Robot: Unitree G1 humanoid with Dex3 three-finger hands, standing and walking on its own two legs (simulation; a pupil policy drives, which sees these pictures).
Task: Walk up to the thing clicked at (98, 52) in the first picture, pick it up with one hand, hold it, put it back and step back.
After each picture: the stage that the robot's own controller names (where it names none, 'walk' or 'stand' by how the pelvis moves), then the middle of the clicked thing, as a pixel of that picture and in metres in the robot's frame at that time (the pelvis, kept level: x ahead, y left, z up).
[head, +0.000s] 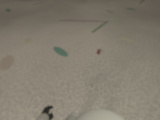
stand; (98, 51) +1.40 -0.16 -0.72
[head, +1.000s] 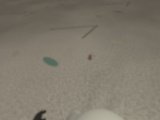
walk; (89, 57) +1.27 +0.14 -0.70
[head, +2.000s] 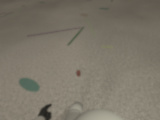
walk; (78, 73) +0.78 +0.26 -0.71
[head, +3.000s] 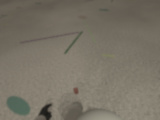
walk; (76, 90) +0.46 +0.25 -0.72
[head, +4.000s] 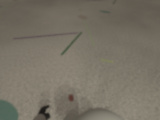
stand; (71, 98) +0.35 +0.23 -0.71
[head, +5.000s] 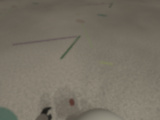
stand; (71, 102) +0.33 +0.22 -0.72
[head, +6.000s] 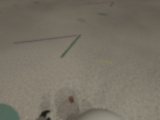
stand; (71, 99) +0.35 +0.23 -0.72
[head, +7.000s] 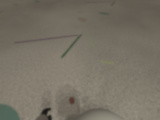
stand; (71, 100) +0.33 +0.23 -0.73
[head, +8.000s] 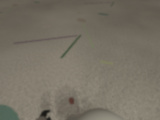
stand; (71, 101) +0.33 +0.23 -0.73
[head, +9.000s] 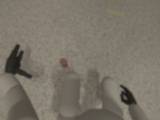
go down; (64, 63) +0.41 +0.24 -0.38
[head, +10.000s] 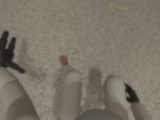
go down; (63, 60) +0.41 +0.25 -0.30
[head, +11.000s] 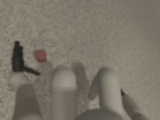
close in; (41, 56) +0.40 +0.28 -0.22
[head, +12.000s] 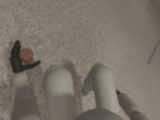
close; (26, 56) +0.40 +0.29 -0.22
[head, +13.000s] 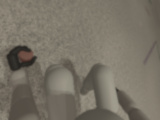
lift; (26, 55) +0.39 +0.29 -0.23
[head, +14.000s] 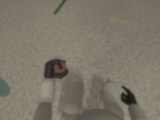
lift; (61, 69) +0.32 +0.22 -0.04
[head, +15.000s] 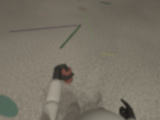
hold; (67, 75) +0.32 +0.18 -0.02
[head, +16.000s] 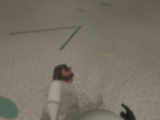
hold; (67, 75) +0.32 +0.18 -0.02
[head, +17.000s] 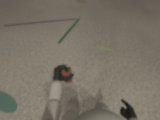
crouch; (67, 75) +0.33 +0.17 -0.05
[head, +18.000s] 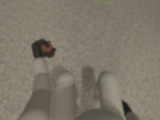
lower; (48, 50) +0.46 +0.26 -0.11
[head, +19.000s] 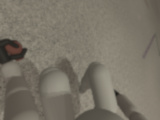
lower; (16, 51) +0.42 +0.31 -0.23
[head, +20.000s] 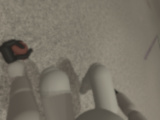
lower; (21, 51) +0.42 +0.30 -0.23
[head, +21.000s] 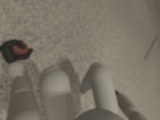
lower; (22, 51) +0.42 +0.30 -0.23
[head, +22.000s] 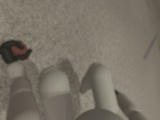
lower; (21, 52) +0.42 +0.30 -0.23
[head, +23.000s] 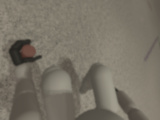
open; (27, 53) +0.40 +0.28 -0.23
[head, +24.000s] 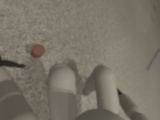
stand; (37, 52) +0.40 +0.27 -0.23
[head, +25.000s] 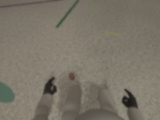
walk; (72, 76) +0.40 +0.20 -0.53
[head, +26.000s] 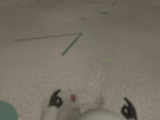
stand; (73, 98) +0.37 +0.20 -0.66
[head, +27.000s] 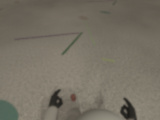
stand; (73, 97) +0.37 +0.19 -0.67
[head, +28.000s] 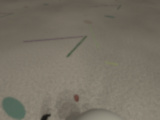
stand; (76, 98) +0.39 +0.18 -0.72
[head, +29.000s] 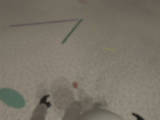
walk; (75, 85) +0.42 +0.16 -0.71
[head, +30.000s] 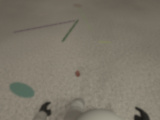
walk; (77, 73) +0.65 +0.23 -0.69
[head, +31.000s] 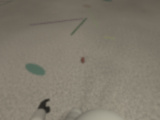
stand; (82, 60) +0.98 +0.19 -0.70
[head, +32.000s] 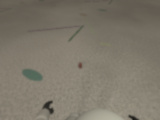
stand; (80, 65) +0.98 +0.20 -0.72
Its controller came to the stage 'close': yes
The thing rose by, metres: 0.70
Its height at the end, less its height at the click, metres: +0.00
